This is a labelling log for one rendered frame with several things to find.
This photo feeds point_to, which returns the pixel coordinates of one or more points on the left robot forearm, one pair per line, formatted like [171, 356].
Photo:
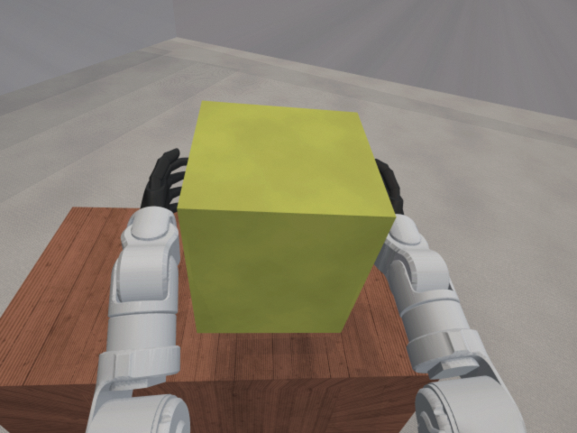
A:
[141, 345]

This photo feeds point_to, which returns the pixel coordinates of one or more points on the robot right upper arm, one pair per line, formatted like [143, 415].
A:
[468, 405]

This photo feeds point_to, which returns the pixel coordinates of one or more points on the right robot hand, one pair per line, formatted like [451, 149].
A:
[391, 186]

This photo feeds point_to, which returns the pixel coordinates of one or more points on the right robot forearm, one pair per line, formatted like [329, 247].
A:
[441, 342]

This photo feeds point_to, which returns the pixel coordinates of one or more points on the pedestal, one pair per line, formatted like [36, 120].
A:
[54, 329]

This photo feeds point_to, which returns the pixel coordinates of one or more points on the robot left upper arm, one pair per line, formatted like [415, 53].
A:
[164, 413]

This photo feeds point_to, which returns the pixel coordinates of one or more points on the left robot hand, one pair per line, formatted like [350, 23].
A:
[158, 192]

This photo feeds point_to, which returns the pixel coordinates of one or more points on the carton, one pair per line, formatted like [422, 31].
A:
[282, 214]

